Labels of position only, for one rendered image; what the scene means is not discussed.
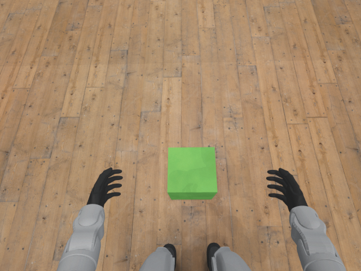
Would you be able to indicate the left robot forearm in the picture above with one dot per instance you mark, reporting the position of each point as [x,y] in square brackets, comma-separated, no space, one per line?
[81,253]

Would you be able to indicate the robot right hand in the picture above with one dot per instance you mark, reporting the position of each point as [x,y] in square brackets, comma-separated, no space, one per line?
[293,196]

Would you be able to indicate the robot left hand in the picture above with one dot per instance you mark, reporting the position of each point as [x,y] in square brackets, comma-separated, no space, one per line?
[99,194]

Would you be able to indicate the right robot forearm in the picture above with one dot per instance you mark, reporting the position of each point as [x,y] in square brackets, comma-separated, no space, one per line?
[314,248]

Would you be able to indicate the robot left thigh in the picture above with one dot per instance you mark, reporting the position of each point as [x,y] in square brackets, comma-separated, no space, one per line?
[158,261]

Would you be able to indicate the right robot foot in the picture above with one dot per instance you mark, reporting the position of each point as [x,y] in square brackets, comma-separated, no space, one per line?
[211,249]

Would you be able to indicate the carton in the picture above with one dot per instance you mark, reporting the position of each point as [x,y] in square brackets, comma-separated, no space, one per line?
[191,173]

